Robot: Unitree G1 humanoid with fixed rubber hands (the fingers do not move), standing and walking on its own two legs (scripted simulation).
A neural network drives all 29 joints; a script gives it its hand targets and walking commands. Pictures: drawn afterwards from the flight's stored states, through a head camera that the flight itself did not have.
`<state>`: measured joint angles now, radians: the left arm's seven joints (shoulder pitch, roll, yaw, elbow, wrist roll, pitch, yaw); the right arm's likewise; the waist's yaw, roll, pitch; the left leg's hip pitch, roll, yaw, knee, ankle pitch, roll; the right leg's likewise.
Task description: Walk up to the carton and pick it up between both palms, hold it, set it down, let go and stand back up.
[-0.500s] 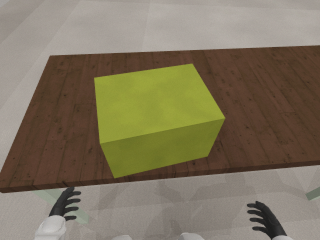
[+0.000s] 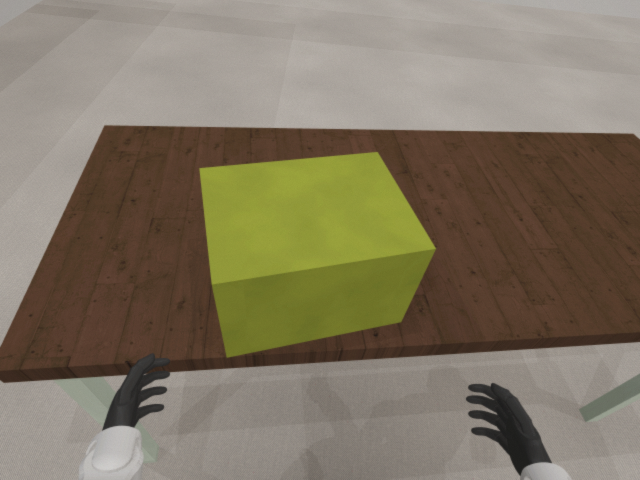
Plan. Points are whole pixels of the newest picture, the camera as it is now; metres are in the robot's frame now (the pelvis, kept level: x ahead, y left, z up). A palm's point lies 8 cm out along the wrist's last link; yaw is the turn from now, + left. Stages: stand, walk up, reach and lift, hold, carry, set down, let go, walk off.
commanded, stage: reach and lift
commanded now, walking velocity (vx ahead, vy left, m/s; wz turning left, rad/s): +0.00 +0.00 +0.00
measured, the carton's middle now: (306, 249) +0.45 +0.01 +0.01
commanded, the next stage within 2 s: none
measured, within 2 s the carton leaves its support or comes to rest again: neither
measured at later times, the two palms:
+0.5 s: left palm (159, 378) +0.24 +0.19 +0.01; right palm (522, 384) +0.23 -0.26 +0.02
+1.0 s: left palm (138, 359) +0.25 +0.21 +0.04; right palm (517, 353) +0.26 -0.24 +0.05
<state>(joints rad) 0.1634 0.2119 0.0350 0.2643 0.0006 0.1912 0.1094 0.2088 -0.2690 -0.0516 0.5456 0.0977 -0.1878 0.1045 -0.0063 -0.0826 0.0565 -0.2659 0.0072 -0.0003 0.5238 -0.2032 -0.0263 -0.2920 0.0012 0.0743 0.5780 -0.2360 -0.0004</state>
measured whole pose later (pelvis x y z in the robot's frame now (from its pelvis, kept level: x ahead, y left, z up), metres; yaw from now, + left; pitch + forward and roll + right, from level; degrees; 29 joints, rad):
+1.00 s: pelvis +0.04 -0.01 +0.01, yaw +0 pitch +0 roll +2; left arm 0.25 0.17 0.01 -0.13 -0.10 0.24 0.20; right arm 0.22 -0.36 -0.01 0.11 0.32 -0.01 0.08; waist 0.02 -0.07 0.02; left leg -0.20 0.01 0.00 0.37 -0.18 -0.04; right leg -0.25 0.00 0.07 0.48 -0.23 0.00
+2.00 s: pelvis +0.05 -0.01 +0.01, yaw +0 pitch +2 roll +2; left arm -0.32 0.22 0.22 -0.04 -0.15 0.69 0.15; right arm -0.46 -0.52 0.05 0.24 0.46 0.34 0.04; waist 0.04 -0.03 0.02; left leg -0.20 0.02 0.00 0.35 -0.18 -0.04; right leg -0.25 0.01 0.07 0.45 -0.23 0.00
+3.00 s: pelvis +0.05 -0.01 +0.01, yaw -1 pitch +6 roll +1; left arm -0.68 0.17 0.15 0.96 -0.15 0.03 0.13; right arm -0.79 -0.32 0.12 1.03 0.38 -0.02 0.03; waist 0.09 -0.02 -0.01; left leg -0.32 0.03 0.00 0.40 -0.19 -0.05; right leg -0.35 0.02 0.07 0.45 -0.22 0.00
